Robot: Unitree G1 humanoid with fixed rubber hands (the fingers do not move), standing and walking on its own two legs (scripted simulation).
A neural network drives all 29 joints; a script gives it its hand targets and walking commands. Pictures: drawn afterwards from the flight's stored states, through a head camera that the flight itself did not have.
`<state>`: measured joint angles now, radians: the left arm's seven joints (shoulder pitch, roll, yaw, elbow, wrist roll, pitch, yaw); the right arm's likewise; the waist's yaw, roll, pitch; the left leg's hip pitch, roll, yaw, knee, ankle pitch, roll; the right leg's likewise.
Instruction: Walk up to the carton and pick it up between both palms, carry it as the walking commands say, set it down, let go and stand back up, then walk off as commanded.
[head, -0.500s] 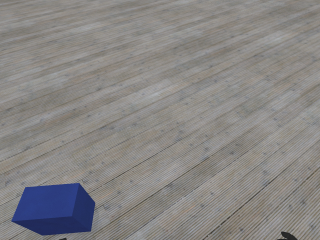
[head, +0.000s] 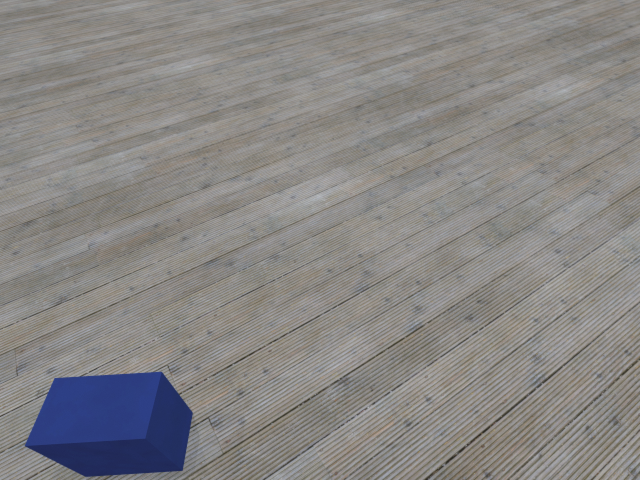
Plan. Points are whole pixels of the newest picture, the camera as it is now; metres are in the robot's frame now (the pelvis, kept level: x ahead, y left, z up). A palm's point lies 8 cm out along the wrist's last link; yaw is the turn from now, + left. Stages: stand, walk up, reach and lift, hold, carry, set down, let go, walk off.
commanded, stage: walk off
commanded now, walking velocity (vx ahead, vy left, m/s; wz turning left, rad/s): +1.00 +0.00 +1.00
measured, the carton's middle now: (121, 426) +0.42 +0.60 -0.63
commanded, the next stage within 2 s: none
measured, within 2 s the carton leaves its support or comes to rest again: neither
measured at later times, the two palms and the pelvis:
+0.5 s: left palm (25, 464) +0.20 +0.46 -0.13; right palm (395, 368) +0.32 -0.09 -0.12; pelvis +0.18 +0.16 -0.02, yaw +23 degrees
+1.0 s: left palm (11, 377) +0.33 +0.54 -0.12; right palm (211, 163) +0.87 +0.29 -0.09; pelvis +0.55 +0.34 -0.01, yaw +52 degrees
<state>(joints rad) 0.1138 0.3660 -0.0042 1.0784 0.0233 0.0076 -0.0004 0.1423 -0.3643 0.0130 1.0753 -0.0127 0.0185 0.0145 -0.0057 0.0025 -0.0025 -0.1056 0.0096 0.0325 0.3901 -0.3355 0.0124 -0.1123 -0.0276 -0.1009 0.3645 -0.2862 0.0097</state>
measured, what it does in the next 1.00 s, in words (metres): walks ahead, turning left: left foot, then right foot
